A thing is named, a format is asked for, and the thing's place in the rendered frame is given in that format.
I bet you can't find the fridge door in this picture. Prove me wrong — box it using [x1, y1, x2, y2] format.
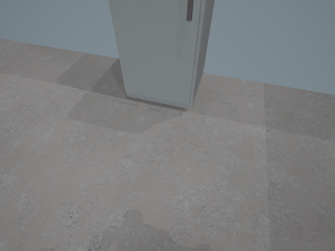
[108, 0, 202, 105]

